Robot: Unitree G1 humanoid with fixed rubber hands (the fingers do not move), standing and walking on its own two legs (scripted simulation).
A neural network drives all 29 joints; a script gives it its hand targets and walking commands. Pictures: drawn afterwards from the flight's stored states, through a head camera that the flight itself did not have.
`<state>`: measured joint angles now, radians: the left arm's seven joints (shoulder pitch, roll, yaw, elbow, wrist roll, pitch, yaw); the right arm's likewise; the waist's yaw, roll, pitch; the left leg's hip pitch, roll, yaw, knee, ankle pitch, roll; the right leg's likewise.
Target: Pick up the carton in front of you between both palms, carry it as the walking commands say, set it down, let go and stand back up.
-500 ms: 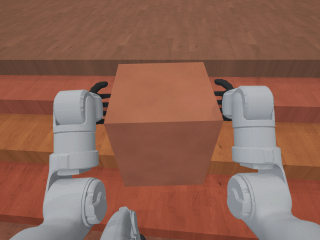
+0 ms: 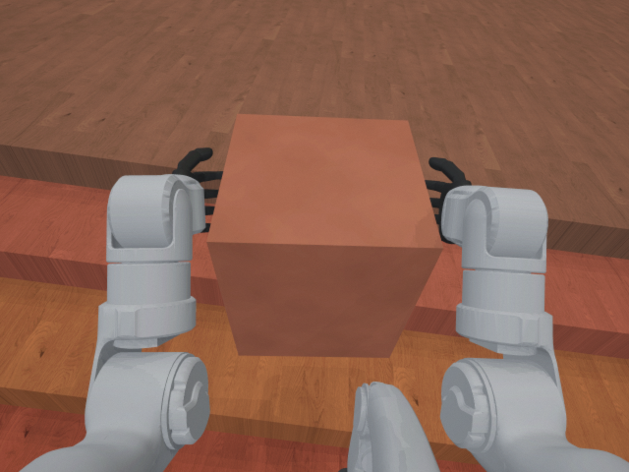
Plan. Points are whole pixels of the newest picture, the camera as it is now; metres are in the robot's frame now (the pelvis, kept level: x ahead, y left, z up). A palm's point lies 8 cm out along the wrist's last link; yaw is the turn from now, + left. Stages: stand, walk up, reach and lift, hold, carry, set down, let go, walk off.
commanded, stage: carry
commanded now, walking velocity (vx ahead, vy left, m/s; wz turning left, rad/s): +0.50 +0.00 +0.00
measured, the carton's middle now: (318, 244) +0.39 +0.00 +0.11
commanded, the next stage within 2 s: none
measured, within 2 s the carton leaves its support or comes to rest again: neither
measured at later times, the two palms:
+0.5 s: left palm out of the picture +0.64 +0.14 +0.32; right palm (433, 25) +0.66 -0.16 +0.31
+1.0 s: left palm out of the picture +0.97 +0.13 +0.43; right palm out of the picture +0.95 -0.16 +0.44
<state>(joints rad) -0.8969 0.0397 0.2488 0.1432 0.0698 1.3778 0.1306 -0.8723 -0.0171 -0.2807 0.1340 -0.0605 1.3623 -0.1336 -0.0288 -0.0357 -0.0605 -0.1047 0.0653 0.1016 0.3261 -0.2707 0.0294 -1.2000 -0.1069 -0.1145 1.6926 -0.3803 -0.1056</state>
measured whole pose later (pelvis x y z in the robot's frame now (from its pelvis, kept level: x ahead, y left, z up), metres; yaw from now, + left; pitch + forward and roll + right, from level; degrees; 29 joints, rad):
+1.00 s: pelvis +0.58 +0.00 +0.25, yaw +0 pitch +2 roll +0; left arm -0.89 0.03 0.31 0.06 0.09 1.38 0.10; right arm -0.90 0.00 -0.25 0.12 -0.04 1.34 -0.16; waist -0.08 -0.03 0.00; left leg -0.23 0.03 0.10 0.49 -0.30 0.04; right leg -1.19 -0.07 -0.04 1.94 -0.47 -0.12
